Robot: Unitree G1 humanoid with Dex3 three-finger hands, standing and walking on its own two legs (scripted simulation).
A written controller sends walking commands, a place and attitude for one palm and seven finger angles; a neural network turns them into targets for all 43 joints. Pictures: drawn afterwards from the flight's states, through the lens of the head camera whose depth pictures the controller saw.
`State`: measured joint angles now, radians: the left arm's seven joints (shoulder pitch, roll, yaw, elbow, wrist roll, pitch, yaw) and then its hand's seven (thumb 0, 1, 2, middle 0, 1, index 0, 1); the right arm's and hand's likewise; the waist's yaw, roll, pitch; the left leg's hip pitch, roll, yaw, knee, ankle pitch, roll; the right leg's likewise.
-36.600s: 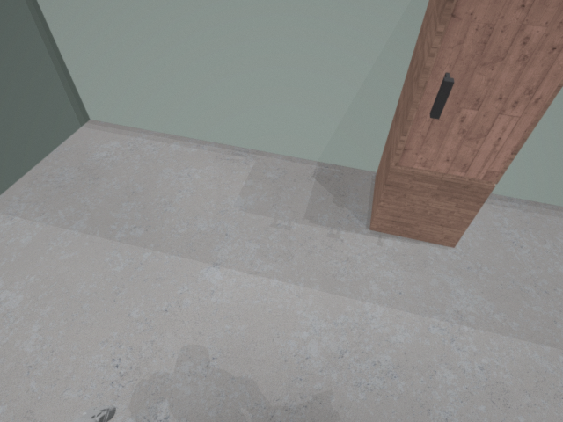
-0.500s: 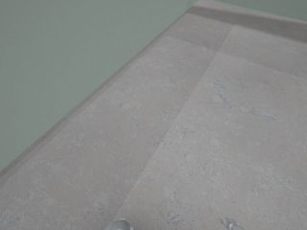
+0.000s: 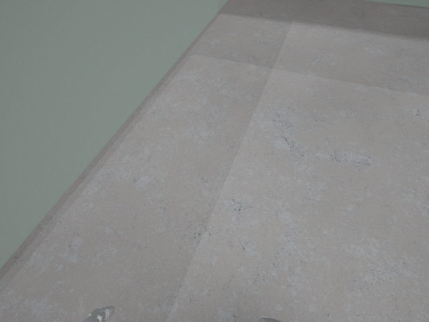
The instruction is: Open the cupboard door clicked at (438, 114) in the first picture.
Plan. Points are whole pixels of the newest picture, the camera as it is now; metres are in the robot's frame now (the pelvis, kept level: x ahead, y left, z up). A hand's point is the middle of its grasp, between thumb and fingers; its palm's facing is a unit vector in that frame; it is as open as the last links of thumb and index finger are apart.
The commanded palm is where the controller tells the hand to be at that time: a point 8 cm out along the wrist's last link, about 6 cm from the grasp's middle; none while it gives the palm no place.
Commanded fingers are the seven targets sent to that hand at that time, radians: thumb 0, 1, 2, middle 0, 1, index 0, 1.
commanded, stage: turn to face it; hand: left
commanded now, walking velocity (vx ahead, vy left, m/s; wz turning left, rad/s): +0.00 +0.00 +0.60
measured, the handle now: out of the picture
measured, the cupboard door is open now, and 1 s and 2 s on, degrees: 57 57 57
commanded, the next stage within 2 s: none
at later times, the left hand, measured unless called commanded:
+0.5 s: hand out of the picture +0.15 +0.21 -0.18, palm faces +0.28 -0.94 -0.18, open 7.3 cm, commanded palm none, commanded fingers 0.00 0.90 0.90 -0.20 -0.30 -0.20 -0.30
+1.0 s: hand out of the picture +0.14 +0.13 -0.14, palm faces +0.51 -0.82 -0.26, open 7.4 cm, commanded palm none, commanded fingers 0.00 0.90 0.90 -0.20 -0.30 -0.20 -0.30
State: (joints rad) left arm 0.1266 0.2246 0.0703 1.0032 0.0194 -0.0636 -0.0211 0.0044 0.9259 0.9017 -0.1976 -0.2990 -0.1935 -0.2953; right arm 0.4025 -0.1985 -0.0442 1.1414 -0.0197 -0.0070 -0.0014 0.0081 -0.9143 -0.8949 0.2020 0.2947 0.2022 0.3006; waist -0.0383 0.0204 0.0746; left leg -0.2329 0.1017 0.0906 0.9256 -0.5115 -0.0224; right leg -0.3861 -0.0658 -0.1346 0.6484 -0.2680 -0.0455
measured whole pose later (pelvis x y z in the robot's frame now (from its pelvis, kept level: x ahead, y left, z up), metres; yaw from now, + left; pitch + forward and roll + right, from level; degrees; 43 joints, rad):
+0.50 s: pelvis +0.13 +0.01 +0.00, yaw +14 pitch +1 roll -1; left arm 0.16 0.21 0.07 0.99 0.02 0.04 0.01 0.01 0.92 0.90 -0.20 -0.30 -0.20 -0.30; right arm 0.13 -0.20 -0.03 0.93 -0.03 0.00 -0.01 0.01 -0.91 -0.89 0.20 0.29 0.20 0.30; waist 0.00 -0.04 0.09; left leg -0.43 0.01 0.07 0.60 -0.20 0.06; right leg -0.49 -0.08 -0.04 1.18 -0.45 0.07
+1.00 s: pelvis +0.18 -0.07 +0.02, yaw +32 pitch +1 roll +3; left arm 0.21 0.18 0.03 0.90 0.02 0.01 0.02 0.00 0.91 0.90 -0.20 -0.30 -0.20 -0.30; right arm 0.15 -0.26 -0.09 0.93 -0.02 0.08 0.02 0.01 -0.91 -0.90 0.20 0.29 0.20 0.30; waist -0.03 -0.02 0.10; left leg -0.50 0.03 0.05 0.99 -0.41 -0.08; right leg -0.20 -0.12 -0.17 0.50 -0.31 -0.01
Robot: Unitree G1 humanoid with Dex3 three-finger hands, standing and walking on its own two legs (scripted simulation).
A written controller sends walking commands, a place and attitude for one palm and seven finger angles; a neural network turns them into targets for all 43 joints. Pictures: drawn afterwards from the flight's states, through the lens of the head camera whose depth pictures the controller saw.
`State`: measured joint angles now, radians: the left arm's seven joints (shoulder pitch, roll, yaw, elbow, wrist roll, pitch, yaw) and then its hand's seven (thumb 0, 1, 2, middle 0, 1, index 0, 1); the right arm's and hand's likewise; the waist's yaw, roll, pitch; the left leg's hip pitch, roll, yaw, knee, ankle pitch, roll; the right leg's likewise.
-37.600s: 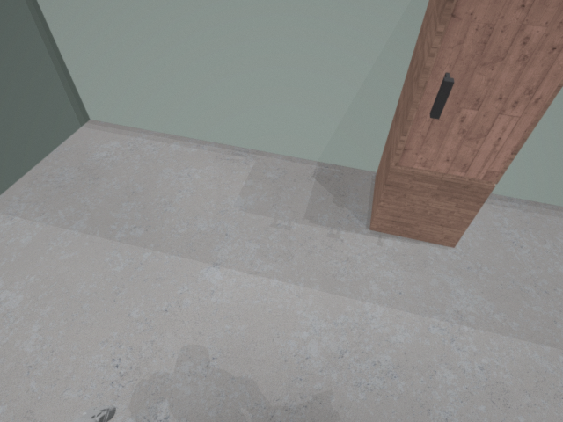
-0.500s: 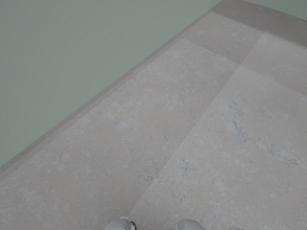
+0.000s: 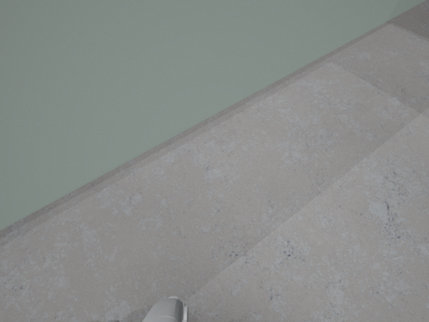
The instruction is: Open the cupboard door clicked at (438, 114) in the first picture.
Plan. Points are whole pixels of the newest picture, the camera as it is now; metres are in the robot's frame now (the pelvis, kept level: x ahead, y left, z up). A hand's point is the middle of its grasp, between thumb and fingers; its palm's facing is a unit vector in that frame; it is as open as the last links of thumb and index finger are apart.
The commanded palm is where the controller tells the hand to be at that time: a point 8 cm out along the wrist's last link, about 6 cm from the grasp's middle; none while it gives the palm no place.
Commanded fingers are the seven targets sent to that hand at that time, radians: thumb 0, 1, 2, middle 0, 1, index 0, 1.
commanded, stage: turn to face it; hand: left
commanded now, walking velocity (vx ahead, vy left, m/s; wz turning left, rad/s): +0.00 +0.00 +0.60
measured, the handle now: out of the picture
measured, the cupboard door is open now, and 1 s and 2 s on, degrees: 57 57 57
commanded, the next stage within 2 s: none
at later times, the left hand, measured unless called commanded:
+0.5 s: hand out of the picture +0.05 +0.21 -0.17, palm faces +0.30 -0.90 -0.30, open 7.4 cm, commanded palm none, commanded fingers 0.00 0.90 0.90 -0.20 -0.30 -0.20 -0.30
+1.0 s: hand out of the picture -0.04 +0.18 -0.19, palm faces +0.60 -0.77 -0.22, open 7.4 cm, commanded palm none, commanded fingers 0.00 0.90 0.90 -0.20 -0.30 -0.20 -0.30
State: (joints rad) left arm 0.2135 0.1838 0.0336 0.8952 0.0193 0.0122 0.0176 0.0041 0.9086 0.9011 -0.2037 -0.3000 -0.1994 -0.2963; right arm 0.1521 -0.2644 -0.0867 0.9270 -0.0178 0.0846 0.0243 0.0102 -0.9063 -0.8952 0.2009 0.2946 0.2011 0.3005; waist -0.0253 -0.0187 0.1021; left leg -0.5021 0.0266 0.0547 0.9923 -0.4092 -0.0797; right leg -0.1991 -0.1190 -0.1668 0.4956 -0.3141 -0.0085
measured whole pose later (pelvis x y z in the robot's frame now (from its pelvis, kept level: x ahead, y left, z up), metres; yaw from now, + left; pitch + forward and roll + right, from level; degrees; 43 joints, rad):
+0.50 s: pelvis +0.01 -0.03 -0.02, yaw +17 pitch +2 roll +1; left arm 0.15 0.26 0.07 0.85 0.01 0.03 0.00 0.00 0.91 0.90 -0.20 -0.30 -0.20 -0.30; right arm 0.14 -0.24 -0.06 0.89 -0.02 0.06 0.01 0.01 -0.90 -0.89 0.21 0.30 0.21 0.30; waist 0.00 0.01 0.08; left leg -0.37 0.00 -0.10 0.62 -0.29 -0.04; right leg -0.33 -0.06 -0.04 0.61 -0.34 0.06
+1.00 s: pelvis +0.02 -0.03 -0.01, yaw +37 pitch +2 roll -1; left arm 0.16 0.26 0.07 0.92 0.01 0.07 0.01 0.01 0.91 0.90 -0.20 -0.30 -0.20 -0.30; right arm 0.12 -0.21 -0.04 0.89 -0.02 0.02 0.00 0.01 -0.90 -0.89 0.20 0.29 0.20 0.30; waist 0.00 -0.07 0.11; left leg -0.32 -0.01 0.04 0.59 -0.30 0.03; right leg -0.48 -0.10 -0.07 1.11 -0.49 0.08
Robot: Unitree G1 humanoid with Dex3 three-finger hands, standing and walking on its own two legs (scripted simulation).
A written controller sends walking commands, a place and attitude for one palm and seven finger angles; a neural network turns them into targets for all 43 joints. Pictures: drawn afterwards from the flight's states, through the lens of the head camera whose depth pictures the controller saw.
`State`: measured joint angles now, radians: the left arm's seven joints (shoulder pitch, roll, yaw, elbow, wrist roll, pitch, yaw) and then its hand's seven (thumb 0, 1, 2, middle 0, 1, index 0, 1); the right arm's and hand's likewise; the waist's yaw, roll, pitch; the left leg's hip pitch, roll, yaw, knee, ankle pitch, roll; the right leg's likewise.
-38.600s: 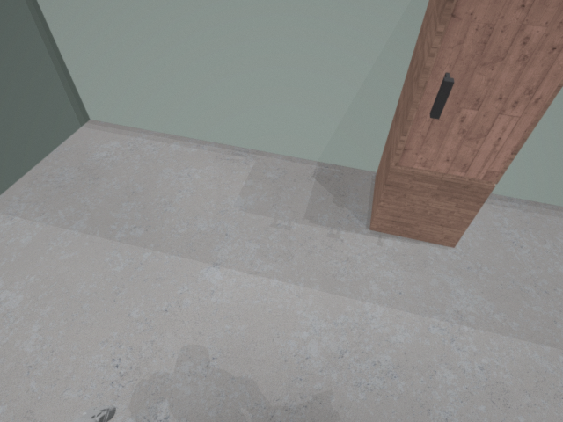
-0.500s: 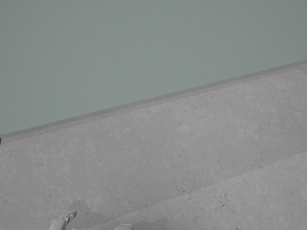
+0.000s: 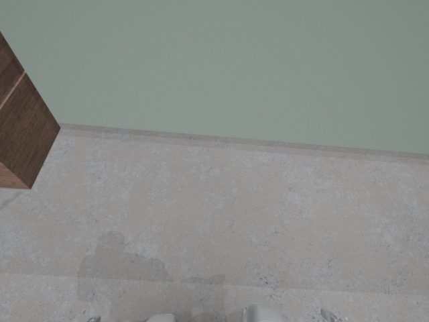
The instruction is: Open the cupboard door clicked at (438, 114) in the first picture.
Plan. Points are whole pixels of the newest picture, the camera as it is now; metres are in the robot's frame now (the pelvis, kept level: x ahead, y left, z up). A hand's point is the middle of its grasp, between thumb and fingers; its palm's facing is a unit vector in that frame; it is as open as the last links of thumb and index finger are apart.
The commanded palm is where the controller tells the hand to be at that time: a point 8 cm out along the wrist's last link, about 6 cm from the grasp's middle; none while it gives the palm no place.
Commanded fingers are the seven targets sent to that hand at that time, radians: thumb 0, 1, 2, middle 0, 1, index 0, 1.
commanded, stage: turn to face it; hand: left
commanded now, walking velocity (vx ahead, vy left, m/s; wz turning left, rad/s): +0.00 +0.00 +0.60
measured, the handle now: out of the picture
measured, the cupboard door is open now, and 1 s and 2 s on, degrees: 57 57 57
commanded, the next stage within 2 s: take the last steps up to it in 1.48 s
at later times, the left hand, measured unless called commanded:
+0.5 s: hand out of the picture +0.05 +0.14 -0.14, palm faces +0.27 -0.93 -0.26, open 7.4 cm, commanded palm none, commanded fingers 0.00 0.90 0.90 -0.20 -0.30 -0.20 -0.30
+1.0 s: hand out of the picture -0.03 +0.20 -0.16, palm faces +0.58 -0.78 -0.24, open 7.4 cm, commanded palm none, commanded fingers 0.00 0.90 0.90 -0.20 -0.30 -0.20 -0.30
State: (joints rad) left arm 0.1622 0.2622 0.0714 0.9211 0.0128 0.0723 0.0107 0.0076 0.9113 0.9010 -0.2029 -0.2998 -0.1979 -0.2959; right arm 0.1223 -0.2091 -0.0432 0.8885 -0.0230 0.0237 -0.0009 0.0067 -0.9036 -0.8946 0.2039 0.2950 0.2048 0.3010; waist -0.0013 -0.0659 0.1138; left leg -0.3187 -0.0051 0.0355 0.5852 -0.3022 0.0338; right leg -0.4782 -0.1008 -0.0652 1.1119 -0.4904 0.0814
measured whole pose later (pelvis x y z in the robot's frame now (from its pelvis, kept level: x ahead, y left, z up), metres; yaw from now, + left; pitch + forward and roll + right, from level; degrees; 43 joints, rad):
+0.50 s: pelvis +0.01 -0.07 +0.01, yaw +18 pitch +1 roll +3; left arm 0.17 0.18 0.03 0.87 0.01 0.02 0.02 0.00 0.91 0.90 -0.20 -0.30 -0.20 -0.30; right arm 0.16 -0.27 -0.09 0.94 -0.02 0.09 0.02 0.01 -0.91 -0.89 0.20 0.29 0.20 0.30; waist -0.04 0.00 0.10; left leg -0.50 0.02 0.02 1.11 -0.42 -0.08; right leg -0.20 -0.10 -0.16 0.49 -0.30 -0.01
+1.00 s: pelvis +0.01 -0.04 +0.01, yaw +35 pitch +2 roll -2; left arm 0.13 0.27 0.07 0.89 0.01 0.06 0.01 0.01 0.91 0.90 -0.20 -0.30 -0.19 -0.30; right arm 0.16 -0.20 -0.03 0.92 -0.02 0.03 0.00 0.01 -0.90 -0.89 0.21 0.30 0.21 0.30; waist 0.00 -0.03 0.09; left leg -0.27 -0.02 -0.05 0.48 -0.24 0.03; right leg -0.49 -0.09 0.00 1.00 -0.40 0.10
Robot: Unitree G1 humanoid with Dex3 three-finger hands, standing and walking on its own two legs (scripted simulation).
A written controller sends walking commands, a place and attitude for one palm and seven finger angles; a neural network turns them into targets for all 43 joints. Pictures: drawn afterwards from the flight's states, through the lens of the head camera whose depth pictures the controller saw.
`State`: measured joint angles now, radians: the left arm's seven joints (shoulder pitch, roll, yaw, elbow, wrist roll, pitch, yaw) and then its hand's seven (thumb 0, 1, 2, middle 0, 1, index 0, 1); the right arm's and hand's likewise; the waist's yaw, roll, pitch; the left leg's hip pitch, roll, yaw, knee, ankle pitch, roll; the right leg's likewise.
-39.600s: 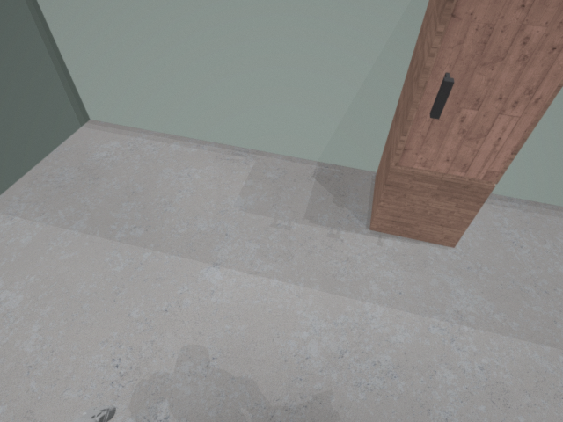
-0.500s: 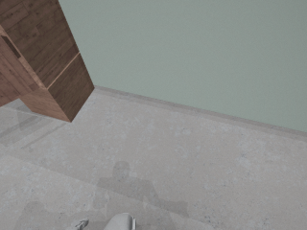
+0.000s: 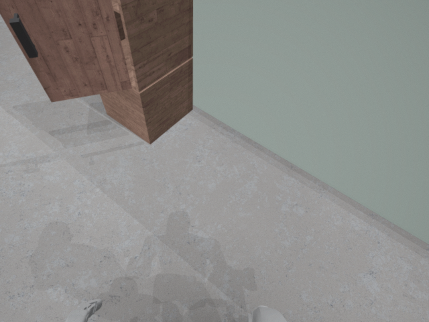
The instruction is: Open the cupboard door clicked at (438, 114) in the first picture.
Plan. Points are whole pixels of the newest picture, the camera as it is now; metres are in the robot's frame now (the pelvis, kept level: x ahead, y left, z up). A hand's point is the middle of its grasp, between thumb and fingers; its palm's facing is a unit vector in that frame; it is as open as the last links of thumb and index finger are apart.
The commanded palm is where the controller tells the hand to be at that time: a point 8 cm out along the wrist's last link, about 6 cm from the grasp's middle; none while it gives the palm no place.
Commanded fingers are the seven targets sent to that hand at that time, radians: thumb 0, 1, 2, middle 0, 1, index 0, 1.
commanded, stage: turn to face it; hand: left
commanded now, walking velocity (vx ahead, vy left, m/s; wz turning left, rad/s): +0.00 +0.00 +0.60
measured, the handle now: (24, 35) +0.91 +0.69 -0.04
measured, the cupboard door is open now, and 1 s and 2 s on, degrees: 57 57 57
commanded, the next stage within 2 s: take the last steps up to it in 0.48 s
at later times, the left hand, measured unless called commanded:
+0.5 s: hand out of the picture +0.00 +0.15 -0.17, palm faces +0.30 -0.92 -0.23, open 7.3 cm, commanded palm none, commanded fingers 0.00 0.90 0.90 -0.20 -0.30 -0.20 -0.30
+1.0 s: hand out of the picture +0.04 +0.18 -0.17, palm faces +0.39 -0.90 -0.22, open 7.4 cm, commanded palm none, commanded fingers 0.00 0.90 0.90 -0.20 -0.30 -0.20 -0.30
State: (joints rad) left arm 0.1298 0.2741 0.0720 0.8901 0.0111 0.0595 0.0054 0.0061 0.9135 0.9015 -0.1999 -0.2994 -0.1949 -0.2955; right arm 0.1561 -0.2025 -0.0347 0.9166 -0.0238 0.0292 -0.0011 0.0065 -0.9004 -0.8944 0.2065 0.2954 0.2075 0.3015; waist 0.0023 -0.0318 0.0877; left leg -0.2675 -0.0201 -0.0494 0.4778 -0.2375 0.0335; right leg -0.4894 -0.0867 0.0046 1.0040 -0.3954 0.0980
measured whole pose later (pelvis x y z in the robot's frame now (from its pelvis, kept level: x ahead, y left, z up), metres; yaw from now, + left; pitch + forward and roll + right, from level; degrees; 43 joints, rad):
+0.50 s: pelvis +0.01 -0.05 +0.00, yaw +16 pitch +0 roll +2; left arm 0.24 0.19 0.04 0.92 0.02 0.01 0.02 0.00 0.92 0.90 -0.21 -0.30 -0.20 -0.30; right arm 0.13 -0.24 -0.07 0.97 -0.01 0.08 0.01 0.01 -0.91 -0.90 0.20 0.29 0.20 0.30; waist 0.01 -0.03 0.10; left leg -0.38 0.02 0.04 0.83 -0.45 -0.06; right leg -0.18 -0.12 -0.19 0.51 -0.32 0.00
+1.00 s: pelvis +0.04 -0.03 -0.01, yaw +22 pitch +0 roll +1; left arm 0.20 0.19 0.05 0.97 0.03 -0.01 -0.03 0.00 0.91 0.90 -0.20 -0.30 -0.20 -0.30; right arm 0.30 -0.20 -0.04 1.03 -0.02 0.00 -0.01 0.00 -0.91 -0.89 0.21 0.30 0.21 0.30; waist 0.00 0.00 0.04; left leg -0.22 -0.03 0.01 0.58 -0.37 0.02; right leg -0.27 -0.06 -0.09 0.57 -0.30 0.01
